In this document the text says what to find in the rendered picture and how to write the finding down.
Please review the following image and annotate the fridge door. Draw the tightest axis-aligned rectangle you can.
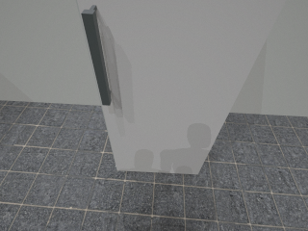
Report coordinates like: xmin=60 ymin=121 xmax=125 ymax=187
xmin=77 ymin=0 xmax=286 ymax=175

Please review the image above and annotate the handle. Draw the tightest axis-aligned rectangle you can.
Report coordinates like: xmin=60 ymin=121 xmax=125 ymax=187
xmin=81 ymin=5 xmax=112 ymax=106

